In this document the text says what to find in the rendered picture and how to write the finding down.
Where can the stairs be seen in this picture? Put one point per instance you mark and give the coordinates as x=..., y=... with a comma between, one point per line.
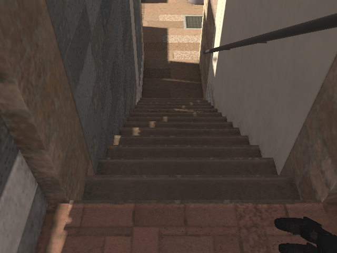
x=185, y=188

